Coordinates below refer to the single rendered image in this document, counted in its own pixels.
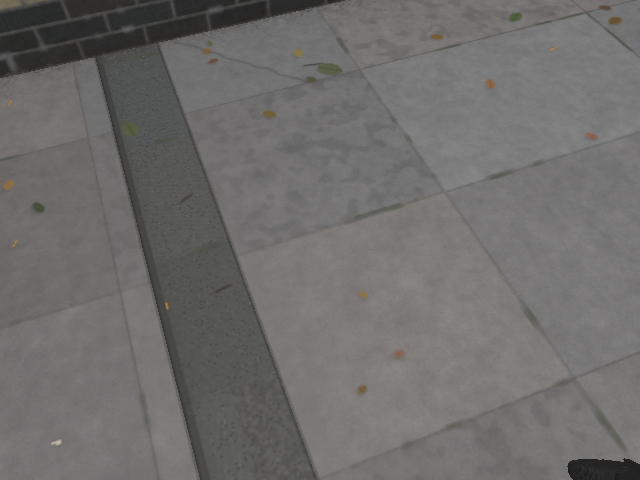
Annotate right robot hand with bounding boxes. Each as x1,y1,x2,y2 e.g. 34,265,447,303
567,458,640,480

